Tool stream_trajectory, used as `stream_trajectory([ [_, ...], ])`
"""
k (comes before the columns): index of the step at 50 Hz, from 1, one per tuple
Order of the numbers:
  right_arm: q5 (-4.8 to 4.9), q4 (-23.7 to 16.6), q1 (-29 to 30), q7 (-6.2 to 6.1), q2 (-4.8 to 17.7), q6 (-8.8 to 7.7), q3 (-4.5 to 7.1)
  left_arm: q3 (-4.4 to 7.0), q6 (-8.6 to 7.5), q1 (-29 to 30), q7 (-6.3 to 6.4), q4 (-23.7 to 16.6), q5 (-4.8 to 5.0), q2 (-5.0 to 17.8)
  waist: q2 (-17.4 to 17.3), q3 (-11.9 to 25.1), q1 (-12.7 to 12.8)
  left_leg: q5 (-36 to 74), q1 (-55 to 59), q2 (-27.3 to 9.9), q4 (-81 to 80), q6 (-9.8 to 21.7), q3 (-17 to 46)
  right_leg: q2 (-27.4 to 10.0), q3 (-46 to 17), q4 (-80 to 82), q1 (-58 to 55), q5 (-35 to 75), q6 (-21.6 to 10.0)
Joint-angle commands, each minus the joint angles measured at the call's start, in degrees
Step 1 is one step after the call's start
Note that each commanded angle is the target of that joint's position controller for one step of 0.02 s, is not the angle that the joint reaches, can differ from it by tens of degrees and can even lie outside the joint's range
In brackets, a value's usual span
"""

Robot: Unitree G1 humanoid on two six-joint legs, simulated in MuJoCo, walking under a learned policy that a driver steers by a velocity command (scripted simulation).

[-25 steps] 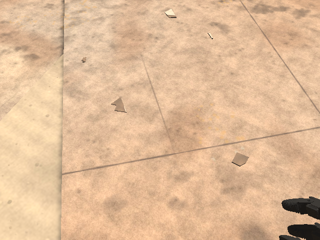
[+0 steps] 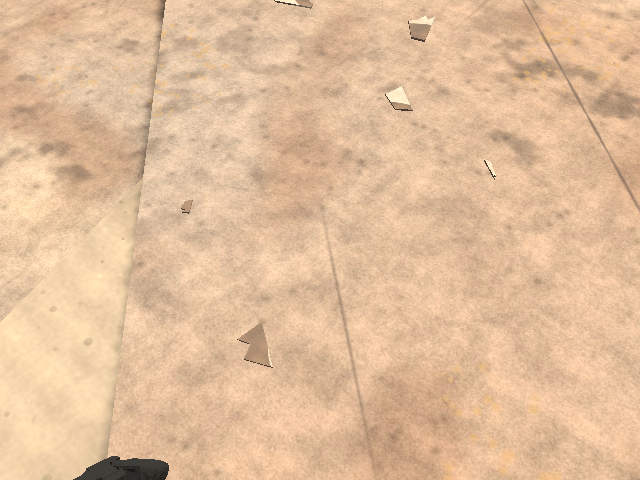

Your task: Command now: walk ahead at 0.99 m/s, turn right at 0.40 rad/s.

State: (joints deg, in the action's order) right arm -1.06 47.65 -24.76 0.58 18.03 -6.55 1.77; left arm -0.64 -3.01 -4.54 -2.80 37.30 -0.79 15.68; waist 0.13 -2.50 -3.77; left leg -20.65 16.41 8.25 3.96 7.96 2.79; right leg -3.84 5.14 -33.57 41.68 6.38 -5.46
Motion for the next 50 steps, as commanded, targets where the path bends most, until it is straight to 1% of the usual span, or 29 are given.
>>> stream_trajectory([
  [1,-2.34,-1.5,0.2,-2.19,11.4,0.63,2.76,2.9,-0.45,-6.1,0.09,-0.3,0.4,8.0,-6.9,5.0,7.1,85.5,-4.9,-16.6,16.9,-3.7,-4.5,9.2,3.5,-0.9,-19.9,-7.7,-2.9],
  [3,-3.38,-3.4,7.4,-3.06,12.4,2.29,3.23,5.31,0.21,-30.9,1.26,7.5,0.19,12.2,-5.5,13.0,20.1,82.7,-15.9,-15.2,51.7,-5.2,-8.2,9.0,0.6,1.3,-42.8,-14.1,-6.2],
  [4,-2.48,-5.7,8.8,-2.32,5.8,1.33,1.47,6.97,1.03,-35.3,2.16,9.2,-0.52,16.3,5.7,14.6,19.1,34.7,-38.4,-7.5,78.4,-6.3,-7.8,0.3,-14.2,-3.1,-58.1,-24.8,-11.1],
  [5,-0.32,-9.3,4.2,-0.78,2.0,-0.09,0.19,7.5,1.25,-28.4,1.83,8.3,-0.95,18.6,20.6,19.0,9.8,-7.1,-61.0,1.0,92.2,-8.7,-1.1,-11.5,-50.5,10.1,-67.5,-29.7,-21.1],
  [6,-1.07,-10.3,8.6,-1.03,4.6,-1.0,-0.52,7.48,1.07,-23.5,1.54,6.2,-0.46,15.0,7.8,16.0,11.3,-0.5,-64.7,-3.7,89.7,-7.0,4.8,-11.4,-53.0,16.5,-63.6,-32.6,-20.0],
  [8,-2.0,-11.4,13.2,-0.41,5.1,-1.56,-1.31,6.33,0.79,-21.0,1.72,7.2,0.19,9.9,-5.1,5.6,6.9,4.8,-59.5,-9.7,77.5,-6.1,4.1,-8.0,-41.8,19.7,-44.4,-30.5,-15.1],
  [9,-3.21,-12.4,14.5,-0.26,4.2,-0.55,-1.59,5.71,0.41,-20.2,2.04,7.9,0.26,8.8,-6.1,1.7,4.7,3.2,-57.2,-10.9,74.9,-6.8,3.7,-4.6,-36.8,20.6,-36.5,-27.0,-13.4],
  [12,-3.83,-15.2,16.1,0.31,2.8,2.61,-2.91,5.66,-1.26,-18.8,1.91,7.7,0.45,10.0,-2.1,-3.4,1.4,1.8,-53.9,-13.5,62.2,-9.4,0.7,0.1,-30.2,25.0,-21.7,-24.1,-14.0],
  [15,-1.98,-19.0,25.8,1.32,1.6,2.28,-3.99,6.48,-1.84,-17.8,1.94,6.8,0.82,11.0,0.1,-5.7,4.0,18.0,-45.3,-13.2,42.3,-11.2,-2.4,4.3,-25.2,28.0,-13.9,-15.4,-11.1],
  [20,-0.86,-19.6,29.2,0.73,2.8,1.72,-3.31,7.76,-1.69,-22.1,1.96,8.1,1.6,13.0,2.5,-0.5,8.4,27.0,-38.0,-9.2,27.5,-9.5,-2.6,2.7,-26.6,21.1,-29.2,6.4,-6.1],
  [22,-0.88,-17.4,21.6,-0.35,6.2,1.25,-1.64,8.22,-1.49,-21.7,2.47,8.0,0.86,15.0,2.5,5.9,4.9,17.5,-28.9,-6.1,25.4,-8.3,-2.4,2.8,-26.7,8.1,-35.2,21.7,-3.7],
  [23,-0.63,-15.3,12.4,-1.12,8.1,0.89,-0.5,8.47,-1.58,-19.4,2.3,7.5,0.56,16.5,2.2,11.1,-0.8,13.8,-18.5,-7.0,25.1,-7.6,-2.0,4.0,-25.9,-4.0,-33.2,22.2,-2.5],
  [24,-1.65,-13.2,0.7,-2.38,11.2,0.44,1.0,7.77,-2.17,-17.0,2.21,6.5,0.41,13.5,1.0,16.8,-6.0,6.1,-5.2,-13.9,26.8,-6.1,3.5,6.3,-24.1,-19.5,-25.7,13.5,-1.4],
  [25,-4.09,-12.3,-5.8,-3.28,14.9,0.28,2.16,5.18,-2.37,-18.9,2.88,4.3,1.54,2.7,-12.6,22.9,-4.5,5.7,8.6,-33.1,25.0,-3.6,23.2,11.4,-16.7,-38.3,-11.1,-33.9,-0.5],
  [26,-3.43,-12.5,-2.0,-2.62,17.8,1.06,3.36,4.61,-1.59,-23.3,3.13,1.3,2.64,4.9,-23.6,30.3,-0.2,14.3,11.6,-40.0,18.6,3.4,47.6,12.1,-12.4,-50.2,-1.1,-38.3,0.8],
  [27,-2.81,-13.9,3.6,-2.21,10.2,1.41,2.21,5.39,-0.21,-17.5,3.84,3.2,0.91,9.2,-10.2,21.3,-0.6,21.4,4.2,-35.7,19.6,2.6,35.7,6.5,-11.1,-50.4,2.3,-32.3,1.0],
  [29,-2.16,-12.1,5.8,-1.61,2.6,1.47,0.19,5.91,1.22,-10.6,2.77,2.8,-0.35,8.7,-2.9,10.3,-0.1,42.2,-7.9,-29.1,21.2,-0.2,15.0,3.6,-9.2,-45.0,1.7,-28.7,2.6],
  [30,1.06,-12.6,9.6,-1.91,3.0,0.91,1.14,5.92,1.16,-9.0,2.94,-0.7,3.43,7.3,-9.4,5.9,1.1,46.3,-10.5,-24.3,18.9,-1.3,8.7,0.6,-10.2,-44.8,2.8,-28.0,4.3],
  [31,1.29,-11.8,11.0,-2.23,2.8,0.65,1.25,5.65,1.62,-9.7,2.52,-1.8,4.33,6.9,-12.4,5.8,2.9,45.1,-12.9,-24.9,18.0,-0.7,6.6,-0.8,-10.2,-43.0,2.2,-27.4,5.0],
  [33,1.86,-11.4,15.8,-2.55,1.9,0.87,1.59,4.81,2.85,-7.2,1.92,-4.0,3.89,4.7,-8.2,1.3,4.7,43.0,-20.6,-24.7,14.2,-0.6,0.9,-2.0,-8.4,-33.0,0.9,-27.4,6.3],
  [36,2.13,-11.6,21.8,-3.43,7.1,1.51,3.32,4.06,2.59,-6.4,0.4,-4.7,2.02,4.0,-6.0,2.0,6.3,42.2,-28.7,-21.9,12.0,-2.1,-9.0,-0.5,-3.8,-12.5,-11.7,-11.6,6.9],
  [41,4.42,-10.7,21.3,-3.34,11.8,1.73,5.08,7.41,3.35,-12.7,-1.11,-2.6,1.48,11.0,-4.9,8.1,10.6,56.4,-24.4,-20.8,28.5,-4.9,-13.7,6.6,0.7,-3.8,-28.8,-7.3,0.4],
  [42,4.54,-11.2,21.7,-3.11,11.2,2.26,5.0,8.9,3.41,-18.3,-0.63,-1.5,1.56,13.5,-3.2,10.5,13.6,52.7,-27.3,-19.7,38.8,-6.0,-14.0,8.0,0.3,-0.8,-37.2,-5.2,-1.8],
  [43,3.37,-11.2,18.8,-2.57,7.1,2.61,3.91,9.81,3.33,-20.4,0.39,-0.8,2.34,14.9,4.0,9.1,13.5,23.1,-36.4,-15.9,51.9,-8.2,-13.0,7.5,-3.9,3.4,-45.3,0.2,-4.0],
  [44,-0.65,-11.6,13.8,-1.69,0.9,2.87,2.01,9.69,3.15,-14.9,1.55,-3.5,2.04,19.0,20.4,7.9,6.7,-19.6,-49.4,-6.9,73.8,-11.3,-12.3,-1.8,-20.7,0.5,-50.4,31.5,-9.9],
  [45,0.85,-13.8,7.8,-1.0,6.1,2.47,2.01,9.39,1.83,-11.8,0.75,-8.4,-1.13,20.2,18.2,25.3,5.1,-18.6,-59.1,-1.9,85.6,-12.4,1.8,-15.3,-50.6,9.6,-61.4,15.2,-23.6],
  [46,1.62,-13.8,12.8,-0.76,10.9,2.08,2.78,9.41,1.76,-8.4,0.31,-10.3,0.05,18.3,7.4,24.9,7.3,-12.3,-58.8,-5.1,82.7,-11.1,6.4,-14.1,-50.3,14.3,-57.8,-0.6,-20.8],
  [48,0.67,-14.1,17.8,-1.76,9.7,2.47,2.76,8.23,1.73,-4.4,1.05,-10.5,2.31,14.1,-1.9,13.5,4.5,-6.7,-57.6,-7.8,73.7,-10.9,6.8,-8.3,-42.4,14.7,-43.8,-6.2,-15.2],
  [50,0.19,-13.9,18.1,-1.9,9.2,3.28,2.92,8.03,2.44,-1.9,2.26,-10.7,1.73,13.2,-0.8,10.2,2.2,-6.1,-50.2,-8.2,64.9,-11.4,6.6,-4.2,-34.7,13.8,-32.5,5.0,-12.9],
])
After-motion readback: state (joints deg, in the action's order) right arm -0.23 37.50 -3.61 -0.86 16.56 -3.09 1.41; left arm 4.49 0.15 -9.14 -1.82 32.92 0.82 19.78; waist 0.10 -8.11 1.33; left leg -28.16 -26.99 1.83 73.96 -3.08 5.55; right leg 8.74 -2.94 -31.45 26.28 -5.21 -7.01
